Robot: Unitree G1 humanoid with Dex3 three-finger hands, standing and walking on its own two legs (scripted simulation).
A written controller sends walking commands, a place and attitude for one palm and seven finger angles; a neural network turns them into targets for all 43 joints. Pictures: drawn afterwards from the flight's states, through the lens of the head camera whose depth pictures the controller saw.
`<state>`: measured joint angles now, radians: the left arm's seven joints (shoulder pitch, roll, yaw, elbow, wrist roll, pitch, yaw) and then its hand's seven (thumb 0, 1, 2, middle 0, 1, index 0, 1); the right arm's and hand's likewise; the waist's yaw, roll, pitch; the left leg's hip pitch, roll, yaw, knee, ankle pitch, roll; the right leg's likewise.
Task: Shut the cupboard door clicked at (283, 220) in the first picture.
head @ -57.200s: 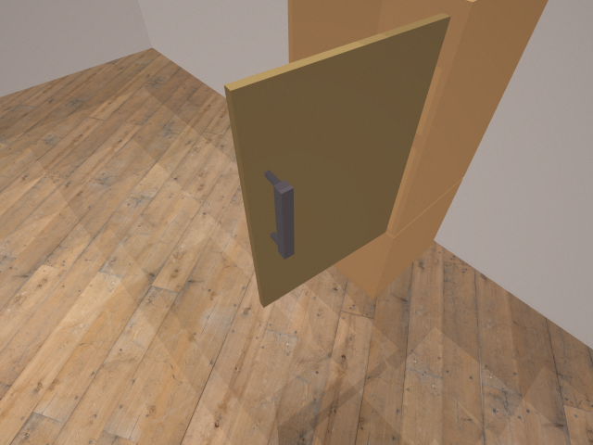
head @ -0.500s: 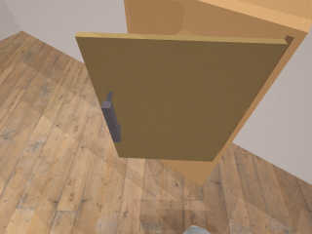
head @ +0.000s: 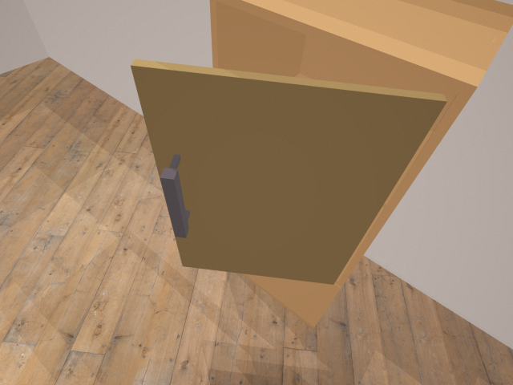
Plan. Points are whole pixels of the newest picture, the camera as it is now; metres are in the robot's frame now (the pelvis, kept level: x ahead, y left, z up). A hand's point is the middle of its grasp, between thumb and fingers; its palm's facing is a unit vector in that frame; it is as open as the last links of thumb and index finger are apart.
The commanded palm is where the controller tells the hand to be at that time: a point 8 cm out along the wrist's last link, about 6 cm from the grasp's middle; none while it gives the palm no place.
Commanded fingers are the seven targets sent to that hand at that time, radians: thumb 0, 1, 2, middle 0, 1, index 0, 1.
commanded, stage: come to a stop and stand still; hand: left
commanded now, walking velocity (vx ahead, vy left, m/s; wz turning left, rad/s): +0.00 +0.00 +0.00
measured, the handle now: (179, 198) +0.42 +0.19 +0.01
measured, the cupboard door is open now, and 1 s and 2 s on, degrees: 32 32 32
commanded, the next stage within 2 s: look again from close up in 1.84 s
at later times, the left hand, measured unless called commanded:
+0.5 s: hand out of the picture -0.07 +0.18 -0.17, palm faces +0.04 -0.98 -0.21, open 7.3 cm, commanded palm none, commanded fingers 0.00 0.90 0.90 -0.20 -0.30 -0.20 -0.30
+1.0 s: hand out of the picture -0.16 +0.18 -0.20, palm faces +0.10 -0.98 -0.18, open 7.4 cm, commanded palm none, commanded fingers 0.00 0.90 0.90 -0.20 -0.30 -0.20 -0.30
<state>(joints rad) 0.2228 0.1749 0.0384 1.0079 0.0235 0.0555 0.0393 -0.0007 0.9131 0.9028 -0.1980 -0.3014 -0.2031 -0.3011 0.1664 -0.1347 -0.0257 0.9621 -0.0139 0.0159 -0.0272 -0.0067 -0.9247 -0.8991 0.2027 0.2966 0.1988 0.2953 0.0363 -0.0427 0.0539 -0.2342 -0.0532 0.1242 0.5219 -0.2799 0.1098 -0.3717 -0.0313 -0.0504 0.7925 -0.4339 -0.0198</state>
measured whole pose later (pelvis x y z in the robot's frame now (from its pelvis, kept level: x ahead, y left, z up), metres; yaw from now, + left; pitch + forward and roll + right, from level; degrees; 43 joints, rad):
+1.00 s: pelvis -0.15 +0.01 -0.02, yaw +0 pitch -3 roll +0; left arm 0.38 0.14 0.06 1.00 0.04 0.07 0.06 0.00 0.91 0.90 -0.20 -0.30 -0.20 -0.30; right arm 0.34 -0.15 -0.06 0.96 -0.01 0.02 -0.01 0.00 -0.92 -0.90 0.20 0.30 0.20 0.30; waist 0.00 -0.05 -0.03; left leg -0.18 -0.05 0.07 0.67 -0.44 0.04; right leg -0.48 -0.04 0.03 0.65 -0.20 0.01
